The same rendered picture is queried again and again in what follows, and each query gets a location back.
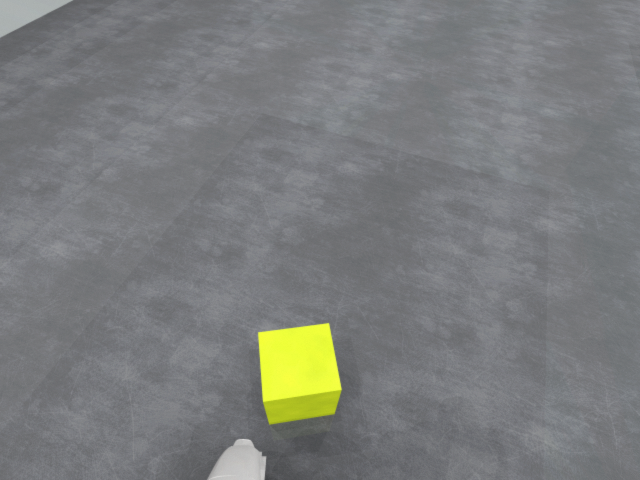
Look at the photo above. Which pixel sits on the left robot shin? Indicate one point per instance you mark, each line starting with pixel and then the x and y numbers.
pixel 243 442

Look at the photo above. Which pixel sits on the carton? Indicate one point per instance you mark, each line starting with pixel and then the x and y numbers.
pixel 299 373

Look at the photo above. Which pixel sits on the robot left thigh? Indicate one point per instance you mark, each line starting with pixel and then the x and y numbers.
pixel 239 462

